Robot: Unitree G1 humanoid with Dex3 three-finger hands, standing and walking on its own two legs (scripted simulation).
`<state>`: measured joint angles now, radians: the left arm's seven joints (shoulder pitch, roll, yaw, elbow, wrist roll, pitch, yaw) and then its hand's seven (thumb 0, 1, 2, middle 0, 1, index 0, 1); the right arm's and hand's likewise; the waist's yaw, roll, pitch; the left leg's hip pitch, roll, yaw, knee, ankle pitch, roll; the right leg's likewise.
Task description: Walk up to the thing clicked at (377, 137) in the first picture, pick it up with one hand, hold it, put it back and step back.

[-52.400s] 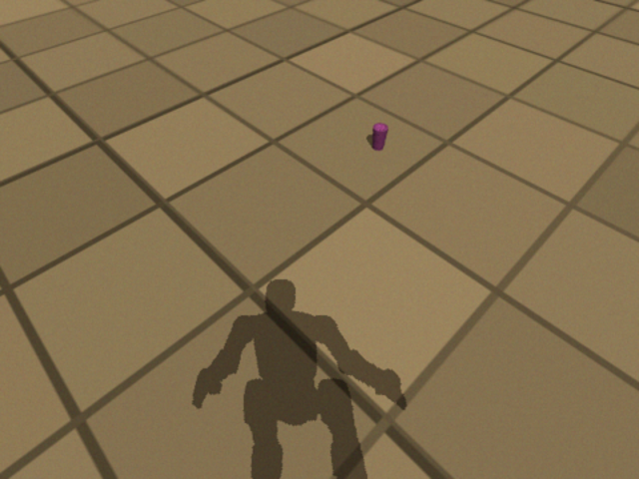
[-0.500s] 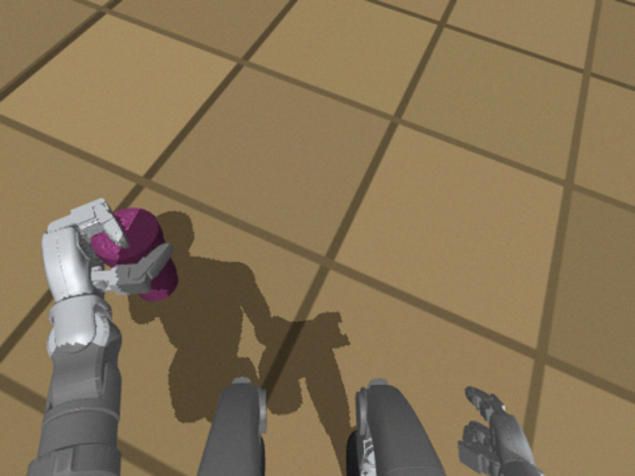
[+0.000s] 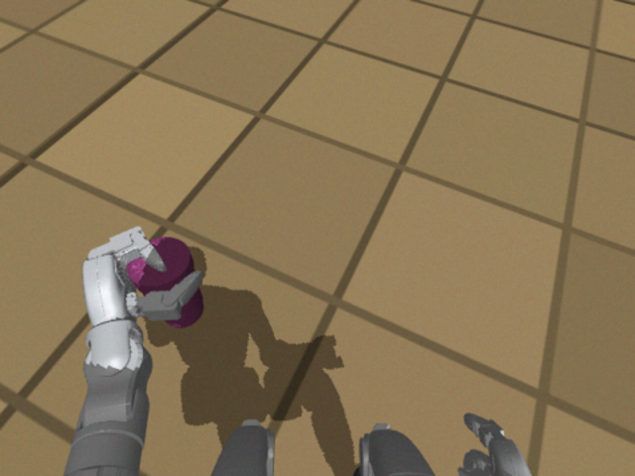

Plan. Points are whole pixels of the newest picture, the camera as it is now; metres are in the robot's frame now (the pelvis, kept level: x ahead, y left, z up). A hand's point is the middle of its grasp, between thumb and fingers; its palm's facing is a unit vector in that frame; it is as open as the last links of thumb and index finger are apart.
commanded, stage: lift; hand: left
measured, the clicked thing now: (172, 287) +0.35 +0.20 -0.02
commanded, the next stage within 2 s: hold in 0.54 s
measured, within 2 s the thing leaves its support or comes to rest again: neither
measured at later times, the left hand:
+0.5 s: hand (163, 263) +0.34 +0.18 +0.07, palm faces +0.31 -0.95 -0.02, open 6.3 cm
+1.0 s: hand (165, 251) +0.34 +0.18 +0.08, palm faces +0.32 -0.95 -0.02, open 6.6 cm
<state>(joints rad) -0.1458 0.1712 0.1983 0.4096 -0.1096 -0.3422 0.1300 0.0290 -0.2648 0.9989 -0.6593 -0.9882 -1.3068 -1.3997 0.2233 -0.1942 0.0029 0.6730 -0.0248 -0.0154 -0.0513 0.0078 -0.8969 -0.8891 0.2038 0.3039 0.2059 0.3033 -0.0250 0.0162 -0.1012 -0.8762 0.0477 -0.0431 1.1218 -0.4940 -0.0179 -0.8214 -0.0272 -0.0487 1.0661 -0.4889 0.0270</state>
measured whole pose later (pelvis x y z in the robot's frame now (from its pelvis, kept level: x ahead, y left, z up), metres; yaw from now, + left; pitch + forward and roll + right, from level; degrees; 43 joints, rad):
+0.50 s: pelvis +0.01 +0.00 +0.03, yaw +0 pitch +10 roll -2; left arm -0.11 0.14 0.17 0.40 -0.11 -0.33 0.15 0.03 -0.25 0.98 -0.65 -1.00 -1.26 -1.36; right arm 0.22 -0.20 0.00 0.68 -0.03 0.00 -0.06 0.01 -0.90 -0.89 0.20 0.30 0.21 0.30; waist -0.02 0.01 -0.07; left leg -0.69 0.05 -0.03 0.97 -0.44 -0.02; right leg -0.65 -0.03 -0.04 0.93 -0.44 0.02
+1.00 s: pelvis +0.01 +0.00 +0.04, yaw +0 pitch +7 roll -2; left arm -0.10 0.12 0.15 0.37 -0.10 -0.31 0.18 0.02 -0.24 0.95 -0.65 -1.01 -1.21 -1.30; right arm 0.22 -0.19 0.00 0.69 -0.03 -0.01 -0.06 0.01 -0.91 -0.89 0.20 0.30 0.21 0.30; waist -0.01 0.02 -0.05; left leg -0.60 0.05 -0.02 0.90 -0.43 -0.02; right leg -0.56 -0.03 -0.04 0.86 -0.42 0.02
